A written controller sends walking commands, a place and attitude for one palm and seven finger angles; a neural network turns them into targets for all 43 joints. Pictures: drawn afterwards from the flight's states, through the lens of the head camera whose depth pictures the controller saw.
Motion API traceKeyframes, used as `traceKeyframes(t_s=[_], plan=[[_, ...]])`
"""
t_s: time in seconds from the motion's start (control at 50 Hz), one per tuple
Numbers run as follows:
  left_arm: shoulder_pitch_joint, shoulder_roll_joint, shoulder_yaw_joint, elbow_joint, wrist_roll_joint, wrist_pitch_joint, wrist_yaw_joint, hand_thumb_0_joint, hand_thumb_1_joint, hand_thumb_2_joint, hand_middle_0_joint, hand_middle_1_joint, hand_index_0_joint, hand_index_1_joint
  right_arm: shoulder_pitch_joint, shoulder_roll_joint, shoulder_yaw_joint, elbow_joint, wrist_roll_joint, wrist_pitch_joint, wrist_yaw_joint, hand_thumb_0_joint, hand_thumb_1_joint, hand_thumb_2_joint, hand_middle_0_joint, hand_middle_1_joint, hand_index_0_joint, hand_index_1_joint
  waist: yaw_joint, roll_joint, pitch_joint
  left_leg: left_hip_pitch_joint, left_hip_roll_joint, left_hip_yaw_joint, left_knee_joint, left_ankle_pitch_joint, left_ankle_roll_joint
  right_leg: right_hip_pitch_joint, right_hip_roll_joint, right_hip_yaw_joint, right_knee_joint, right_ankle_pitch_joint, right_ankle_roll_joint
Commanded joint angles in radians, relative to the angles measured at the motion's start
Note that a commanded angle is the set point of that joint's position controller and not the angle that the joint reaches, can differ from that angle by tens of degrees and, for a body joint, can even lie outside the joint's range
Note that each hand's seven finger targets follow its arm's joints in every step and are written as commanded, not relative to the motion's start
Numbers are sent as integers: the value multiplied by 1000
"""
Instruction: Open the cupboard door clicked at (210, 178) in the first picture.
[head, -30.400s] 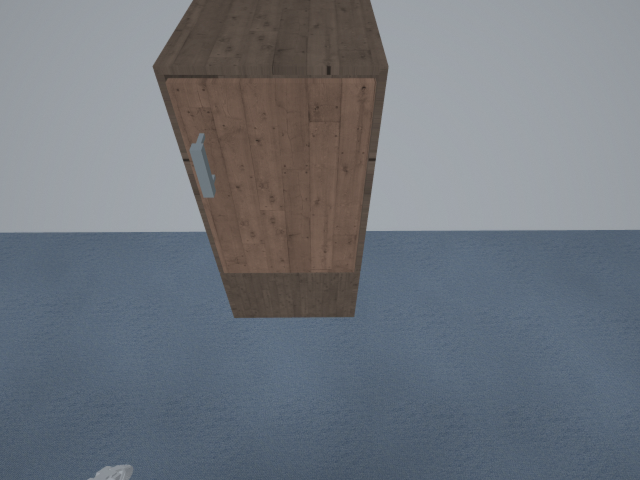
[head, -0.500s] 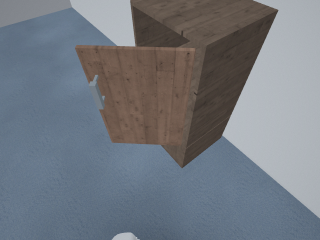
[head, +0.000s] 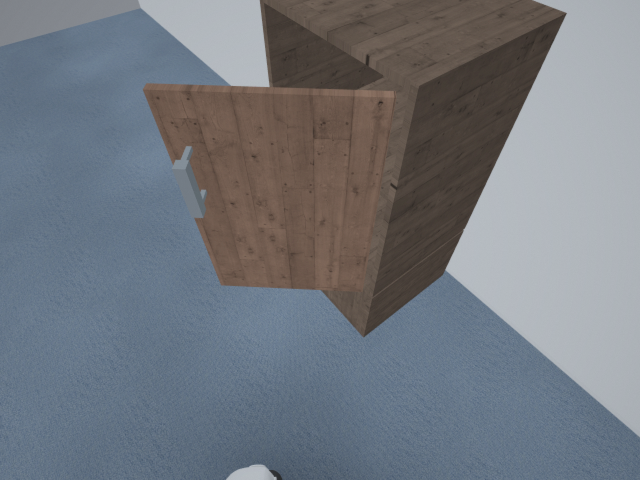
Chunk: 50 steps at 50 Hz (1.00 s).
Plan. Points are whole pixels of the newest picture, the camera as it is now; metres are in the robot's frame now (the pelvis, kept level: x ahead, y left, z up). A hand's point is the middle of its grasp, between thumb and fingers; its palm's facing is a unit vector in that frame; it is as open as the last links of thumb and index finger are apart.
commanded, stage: come to a stop and stand still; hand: left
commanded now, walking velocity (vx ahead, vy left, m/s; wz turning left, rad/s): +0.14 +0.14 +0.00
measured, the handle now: (193, 182) +0.59 +0.28 -0.03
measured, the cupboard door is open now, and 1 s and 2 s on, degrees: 49 49 49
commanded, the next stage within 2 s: look again from close up in 0.40 s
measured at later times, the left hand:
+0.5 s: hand out of the picture +0.02 +0.16 -0.17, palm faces +0.06 -0.98 -0.19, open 7.3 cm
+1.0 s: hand out of the picture +0.02 +0.22 -0.15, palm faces +0.02 -0.96 -0.27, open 7.4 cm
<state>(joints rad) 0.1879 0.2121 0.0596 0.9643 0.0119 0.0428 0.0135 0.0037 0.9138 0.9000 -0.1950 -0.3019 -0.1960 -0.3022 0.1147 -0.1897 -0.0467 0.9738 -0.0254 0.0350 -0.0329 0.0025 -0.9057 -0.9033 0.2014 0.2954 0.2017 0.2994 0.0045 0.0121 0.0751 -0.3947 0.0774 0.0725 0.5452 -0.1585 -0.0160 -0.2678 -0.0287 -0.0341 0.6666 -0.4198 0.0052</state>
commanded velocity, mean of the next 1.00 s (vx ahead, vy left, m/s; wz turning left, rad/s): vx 0.00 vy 0.03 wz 0.00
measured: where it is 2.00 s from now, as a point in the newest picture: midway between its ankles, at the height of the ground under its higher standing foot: outside the picture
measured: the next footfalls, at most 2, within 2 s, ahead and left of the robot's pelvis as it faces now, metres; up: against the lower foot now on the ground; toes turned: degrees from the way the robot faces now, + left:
right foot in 0.02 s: +0.01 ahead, -0.13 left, +0.00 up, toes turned -2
left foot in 0.26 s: +0.03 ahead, +0.11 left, +0.00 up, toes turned +3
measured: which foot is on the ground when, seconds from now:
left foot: down 0.00-0.04, up 0.06-0.24, down 0.26-1.00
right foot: up 0.00-0.00, down 0.02-1.00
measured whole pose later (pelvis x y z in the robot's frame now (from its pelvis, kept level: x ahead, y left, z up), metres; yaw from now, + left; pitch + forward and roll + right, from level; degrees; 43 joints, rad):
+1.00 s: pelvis -0.04 +0.01 +0.01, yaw +1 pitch -3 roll +0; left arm 0.24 0.26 -0.01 0.98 0.02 0.01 0.02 0.01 0.91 0.90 -0.20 -0.30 -0.20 -0.30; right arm 0.20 -0.25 -0.01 0.98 -0.02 0.00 -0.01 0.01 -0.91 -0.90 0.20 0.29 0.20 0.30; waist 0.00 -0.01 -0.01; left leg -0.23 -0.01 0.04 0.49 -0.21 0.03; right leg -0.19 -0.04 -0.03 0.48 -0.24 0.03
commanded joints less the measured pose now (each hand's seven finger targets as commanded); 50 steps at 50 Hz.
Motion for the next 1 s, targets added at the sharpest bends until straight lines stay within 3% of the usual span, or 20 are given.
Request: traceKeyframes(t_s=[0.0, 0.02, 0.04, 0.06, 0.1, 0.18, 0.22, 0.26, 0.3, 0.46, 0.48, 0.5, 0.52, 0.54, 0.58, 0.6, 0.64, 0.68, 0.78, 0.98], plan=[[97, 167, 8, -25, 15, -33, 12, 0, 900, 900, -200, -300, -200, -300, 11, -65, -20, -70, 13, 10, 27, 0, -900, -900, 200, 300, 200, 300, 18, -213, -20, -20, -55, -43, 108, -333, -11, -67, -320, 353, -530, -185, -145], [51, 161, 5, -33, 17, -42, 12, 0, 900, 900, -200, -300, -200, -300, -17, -71, -21, -67, 5, 10, 32, 0, -900, -900, 200, 300, 200, 300, 16, -177, 6, 7, -56, -70, 178, -295, -3, -123, -300, 362, -520, -101, -157], [27, 150, 2, -24, 14, -54, 14, 0, 900, 900, -200, -300, -200, -300, 1, -70, -20, -48, 0, 8, 31, 0, -900, -900, 200, 300, 200, 300, 4, -249, 32, -10, -50, -87, 202, -258, 1, -100, -270, 348, -485, 35, -156], [9, 125, -6, -16, 11, -60, 12, 0, 900, 900, -200, -300, -200, -300, 45, -83, -21, -19, 1, 2, 30, 0, -900, -900, 200, 300, 200, 300, -9, -245, 25, 5, -49, -84, 212, -235, 0, -59, -252, 286, -453, 135, -154], [16, 121, -4, -7, 9, -64, 11, 0, 900, 900, -200, -300, -200, -300, 96, -69, -17, 13, 8, -7, 32, 0, -900, -900, 200, 300, 200, 300, -10, -207, -4, 40, -59, -58, 176, -209, -8, 9, -221, 208, -405, 270, -141], [74, 124, 4, 41, 5, -68, 16, 0, 900, 900, -200, -300, -200, -300, 129, -55, -4, 41, 12, -22, 20, 0, -900, -900, 200, 300, 200, 300, 8, -148, -27, 110, -73, -44, -44, -144, -14, 116, -222, 185, -314, 485, -133], [84, 104, 0, 56, -6, -66, 19, 0, 900, 900, -200, -300, -200, -300, 176, -68, 3, 69, 12, -39, 11, 0, -900, -900, 200, 300, 200, 300, 5, -70, -75, 231, -25, -89, -151, 128, 8, 109, -164, 131, -231, 539, -88], [104, 78, -9, 64, -7, -57, 24, 0, 900, 900, -200, -300, -200, -300, 182, -108, 1, 78, 12, -39, -1, 0, -900, -900, 200, 300, 200, 300, 14, -46, -101, 265, 41, -111, -94, 257, 29, 89, -114, 97, -240, 456, -59], [80, 74, -11, 72, -9, -47, 24, 0, 900, 900, -200, -300, -200, -300, 186, -98, 7, 97, 13, -40, -9, 0, -900, -900, 200, 300, 200, 300, 10, 43, -112, 258, 42, -125, -107, 314, 39, 114, -100, 74, -219, 448, -52], [83, 49, -27, 113, -7, -39, 19, 0, 900, 900, -200, -300, -200, -300, 176, -73, 19, 118, 13, -36, -10, 0, -900, -900, 200, 300, 200, 300, 11, 3, -17, 189, 23, -131, -194, 51, 32, 103, -77, 84, -306, 255, -42], [74, 269, -33, 15, 13, -80, 25, 0, 900, 900, -200, -300, -200, -300, 96, -239, 11, -10, 14, -58, 10, 0, -900, -900, 200, 300, 200, 300, -8, 30, 83, 172, -13, -147, -151, 136, 40, 44, -50, 68, -284, 318, -51], [74, 219, 9, -6, 10, -89, 30, 0, 900, 900, -200, -300, -200, -300, 106, -232, -19, -42, 4, -85, 3, 0, -900, -900, 200, 300, 200, 300, 2, 83, -87, 182, 11, -144, -73, 161, 57, 80, -94, 101, -210, 331, -58], [91, 194, 0, -11, 8, -92, 31, 0, 900, 900, -200, -300, -200, -300, 120, -180, -14, -47, 4, -90, -3, 0, -900, -900, 200, 300, 200, 300, -3, 52, -214, 224, 8, -148, -24, 235, 65, 131, -107, 111, -191, 464, -70], [106, 160, -3, -16, 6, -89, 33, 0, 900, 900, -200, -300, -200, -300, 140, -152, -12, -52, 6, -86, -5, 0, -900, -900, 200, 300, 200, 300, -8, -6, -241, 220, 4, -135, -13, 232, 62, 149, -115, 115, -186, 523, -74], [123, 133, -14, -35, 8, -75, 33, 0, 900, 900, -200, -300, -200, -300, 162, -119, -2, -64, 3, -71, 0, 0, -900, -900, 200, 300, 200, 300, -13, -113, -182, 165, -17, -107, -10, 132, 61, 142, -119, 116, -191, 541, -75], [110, 139, -12, -42, 8, -69, 33, 0, 900, 900, -200, -300, -200, -300, 154, -122, -7, -65, 4, -64, 1, 0, -900, -900, 200, 300, 200, 300, -15, -119, -134, 150, -21, -99, -19, 96, 59, 113, -118, 110, -196, 514, -73], [88, 155, -14, -62, 8, -64, 32, 0, 900, 900, -200, -300, -200, -300, 130, -150, -11, -74, 5, -60, 3, 0, -900, -900, 200, 300, 200, 300, -14, -55, -67, 152, -3, -115, -47, 122, 64, 51, -94, 94, -193, 431, -63], [91, 151, -20, -71, 8, -59, 30, 0, 900, 900, -200, -300, -200, -300, 123, -154, -6, -74, 4, -61, 7, 0, -900, -900, 200, 300, 200, 300, -6, 3, -82, 166, 14, -130, -61, 178, 72, 56, -69, 80, -190, 362, -51], [54, 181, -27, -69, 8, -55, 20, 0, 900, 900, -200, -300, -200, -300, 76, -189, -1, -76, 4, -57, 16, 0, -900, -900, 200, 300, 200, 300, -4, 7, -18, 117, 16, -149, -134, -10, 68, 31, -61, 84, -251, 193, -38], [83, 163, -41, -27, 10, -51, 13, 0, 900, 900, -200, -300, -200, -300, 96, -187, 8, -34, 5, -52, 25, 0, -900, -900, 200, 300, 200, 300, -3, -4, -13, 87, 20, -177, -244, -223, 57, 45, -66, 76, -304, 114, -22]])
